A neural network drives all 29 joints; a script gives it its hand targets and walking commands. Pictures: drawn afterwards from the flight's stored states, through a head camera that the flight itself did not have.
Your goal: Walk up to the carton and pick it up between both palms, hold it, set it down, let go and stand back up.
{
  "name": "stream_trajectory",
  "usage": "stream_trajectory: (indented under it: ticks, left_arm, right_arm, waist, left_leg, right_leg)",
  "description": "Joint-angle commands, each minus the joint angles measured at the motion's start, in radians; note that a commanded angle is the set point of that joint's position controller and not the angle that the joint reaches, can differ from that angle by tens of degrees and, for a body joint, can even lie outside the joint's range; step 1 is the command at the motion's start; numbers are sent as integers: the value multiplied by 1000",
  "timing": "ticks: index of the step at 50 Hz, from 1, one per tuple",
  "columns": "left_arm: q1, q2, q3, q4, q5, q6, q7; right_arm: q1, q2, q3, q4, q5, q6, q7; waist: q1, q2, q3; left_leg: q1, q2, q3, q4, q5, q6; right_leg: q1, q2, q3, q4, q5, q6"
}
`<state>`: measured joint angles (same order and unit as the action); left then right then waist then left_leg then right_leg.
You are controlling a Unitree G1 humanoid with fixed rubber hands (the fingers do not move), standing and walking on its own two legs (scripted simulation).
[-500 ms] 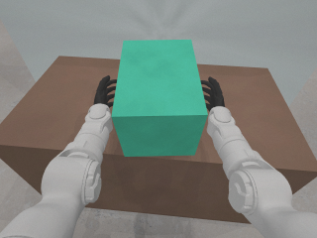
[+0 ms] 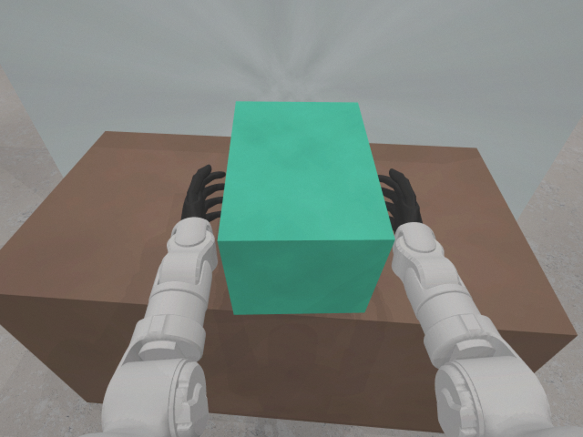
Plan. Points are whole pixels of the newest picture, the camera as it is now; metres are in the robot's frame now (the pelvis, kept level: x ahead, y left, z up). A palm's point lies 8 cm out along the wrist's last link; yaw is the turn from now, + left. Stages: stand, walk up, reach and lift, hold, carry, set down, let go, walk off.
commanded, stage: reach and lift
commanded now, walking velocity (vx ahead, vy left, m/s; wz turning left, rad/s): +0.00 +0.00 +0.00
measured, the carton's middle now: (298, 204) +0.46 +0.01 +0.08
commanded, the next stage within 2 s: hold in 1.34 s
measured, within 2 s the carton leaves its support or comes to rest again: neither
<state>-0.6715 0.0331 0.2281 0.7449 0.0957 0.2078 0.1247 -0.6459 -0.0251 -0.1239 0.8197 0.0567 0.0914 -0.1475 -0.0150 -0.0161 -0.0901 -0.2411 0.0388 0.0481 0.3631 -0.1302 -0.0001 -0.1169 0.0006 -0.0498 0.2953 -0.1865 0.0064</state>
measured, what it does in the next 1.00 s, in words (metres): stands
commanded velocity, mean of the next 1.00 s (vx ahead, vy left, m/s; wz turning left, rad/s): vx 0.00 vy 0.00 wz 0.00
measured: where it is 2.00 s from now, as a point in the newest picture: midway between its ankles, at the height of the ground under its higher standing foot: outside the picture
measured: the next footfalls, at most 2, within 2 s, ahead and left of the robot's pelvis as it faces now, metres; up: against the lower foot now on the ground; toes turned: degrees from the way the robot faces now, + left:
none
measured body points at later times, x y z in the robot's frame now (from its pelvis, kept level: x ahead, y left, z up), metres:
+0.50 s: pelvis -0.01 +0.00 +0.00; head -0.05 +0.04 +0.45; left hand +0.37 +0.18 +0.14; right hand +0.37 -0.13 +0.14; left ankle +0.04 +0.12 -0.75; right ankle -0.02 -0.12 -0.75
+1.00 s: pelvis +0.00 +0.00 +0.00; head -0.05 +0.02 +0.45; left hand +0.38 +0.16 +0.16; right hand +0.38 -0.15 +0.16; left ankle +0.04 +0.12 -0.75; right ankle -0.02 -0.12 -0.75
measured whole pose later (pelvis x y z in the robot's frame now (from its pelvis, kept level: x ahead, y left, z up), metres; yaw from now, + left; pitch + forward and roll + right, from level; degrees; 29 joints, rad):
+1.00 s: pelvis +0.00 +0.00 +0.00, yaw +0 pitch -5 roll +0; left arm -0.57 -0.02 0.27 0.33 0.23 0.54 0.07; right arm -0.65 -0.06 0.00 0.63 0.16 0.27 -0.18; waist -0.06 -0.05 -0.04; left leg -0.11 0.02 0.04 0.33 -0.13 0.00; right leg -0.01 0.00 -0.03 0.29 -0.20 0.01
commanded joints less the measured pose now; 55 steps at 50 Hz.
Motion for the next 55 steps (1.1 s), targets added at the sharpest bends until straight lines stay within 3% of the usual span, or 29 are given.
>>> stream_trajectory:
  ticks: [1,5,8,14,20,24,29,35,40,45,51,55]
  left_arm:
    - [-697,-679,-362,-359,-19,12,-235]
    - [-643,-646,-330,-348,15,79,-264]
    - [-638,-647,-346,-388,15,109,-282]
    - [-642,-678,-450,-524,-13,141,-291]
    - [-631,-703,-540,-627,-27,177,-265]
    - [-627,-717,-563,-649,-33,200,-239]
    - [-624,-729,-546,-606,-29,226,-215]
    - [-629,-725,-513,-590,-30,236,-202]
    - [-630,-695,-471,-578,-13,242,-213]
    - [-634,-673,-448,-586,0,247,-239]
    - [-652,-661,-490,-677,-12,249,-258]
    - [-642,-642,-499,-703,-8,263,-271]
  right_arm:
    - [-877,713,482,-482,72,-43,82]
    - [-839,699,470,-459,63,-10,52]
    - [-810,688,455,-462,65,-2,41]
    - [-787,666,471,-551,95,-6,29]
    - [-764,604,465,-593,110,5,44]
    - [-780,571,451,-607,114,13,69]
    - [-840,562,432,-596,107,20,103]
    - [-891,590,475,-600,135,28,110]
    - [-873,603,490,-562,149,46,97]
    - [-853,621,499,-558,164,56,74]
    - [-809,631,527,-604,194,69,40]
    - [-773,616,522,-612,195,88,26]
  waist:
    - [31,-32,-507]
    - [21,-64,-368]
    - [-4,-45,-338]
    - [-56,42,-387]
    - [-89,118,-387]
    - [-87,138,-380]
    - [-65,97,-372]
    - [-31,38,-438]
    - [-21,12,-410]
    - [-30,7,-385]
    - [-69,40,-400]
    - [-82,52,-358]
  left_leg:
    - [267,-94,-15,14,316,-32]
    - [242,-96,-1,-29,176,-7]
    - [266,-95,2,-29,166,-9]
    - [358,-95,-15,0,249,-39]
    - [434,-75,-44,17,271,-70]
    - [445,-59,-59,8,228,-77]
    - [427,-44,-66,-21,126,-55]
    - [447,-51,-55,-3,201,-36]
    - [434,-63,-42,-5,223,-27]
    - [413,-79,-30,-8,243,-18]
    - [431,-89,-35,15,319,-32]
    - [434,-89,-39,7,294,-37]
  right_leg:
    - [185,40,47,13,454,91]
    - [161,31,44,-11,349,103]
    - [147,32,39,-22,319,98]
    - [129,41,20,-19,360,83]
    - [25,53,-11,-38,230,51]
    - [-32,57,-23,-49,116,30]
    - [-62,58,-25,-54,24,19]
    - [-27,61,-10,-45,121,29]
    - [9,56,2,-43,192,44]
    - [74,47,15,-34,301,64]
    - [123,43,15,-19,434,78]
    - [109,42,6,-28,397,77]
